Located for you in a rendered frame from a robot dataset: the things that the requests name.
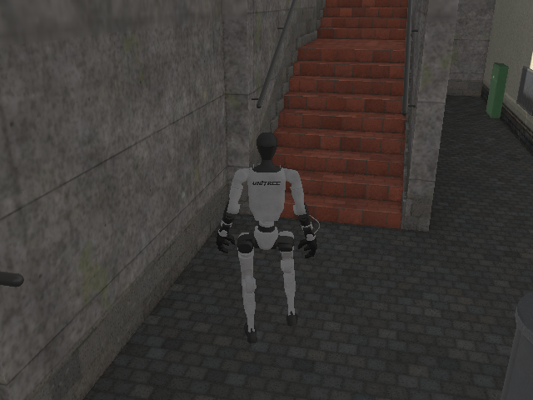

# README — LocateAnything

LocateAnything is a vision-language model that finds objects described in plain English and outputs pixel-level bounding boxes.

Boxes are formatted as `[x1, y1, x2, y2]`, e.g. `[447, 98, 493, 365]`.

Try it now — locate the robot right forearm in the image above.
[298, 202, 316, 241]

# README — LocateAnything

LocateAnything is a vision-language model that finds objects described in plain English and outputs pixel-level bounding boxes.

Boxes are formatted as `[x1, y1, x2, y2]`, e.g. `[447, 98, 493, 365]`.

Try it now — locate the robot left forearm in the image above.
[218, 201, 235, 237]

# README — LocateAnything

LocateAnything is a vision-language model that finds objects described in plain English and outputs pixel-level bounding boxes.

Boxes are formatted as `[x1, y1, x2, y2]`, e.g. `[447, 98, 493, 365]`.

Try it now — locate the robot right upper arm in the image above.
[284, 168, 306, 216]

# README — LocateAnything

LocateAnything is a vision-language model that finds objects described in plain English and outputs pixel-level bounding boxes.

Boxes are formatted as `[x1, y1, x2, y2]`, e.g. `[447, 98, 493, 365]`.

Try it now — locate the robot right thigh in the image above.
[277, 231, 294, 273]

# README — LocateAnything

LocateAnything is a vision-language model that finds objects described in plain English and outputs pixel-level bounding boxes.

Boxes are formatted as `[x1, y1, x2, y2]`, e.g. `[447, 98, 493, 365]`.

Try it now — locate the right robot hand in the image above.
[298, 238, 317, 258]

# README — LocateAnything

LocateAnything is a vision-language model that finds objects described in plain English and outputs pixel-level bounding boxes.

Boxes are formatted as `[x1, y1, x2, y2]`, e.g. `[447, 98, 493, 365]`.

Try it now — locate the left robot hand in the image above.
[216, 233, 235, 253]

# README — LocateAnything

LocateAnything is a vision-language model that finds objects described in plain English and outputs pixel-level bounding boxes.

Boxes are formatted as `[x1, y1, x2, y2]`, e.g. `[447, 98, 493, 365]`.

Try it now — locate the robot left upper arm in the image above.
[227, 168, 250, 214]

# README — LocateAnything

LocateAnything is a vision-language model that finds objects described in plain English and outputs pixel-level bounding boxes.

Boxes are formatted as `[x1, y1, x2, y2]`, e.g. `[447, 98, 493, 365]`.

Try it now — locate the robot right shin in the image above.
[283, 259, 296, 316]

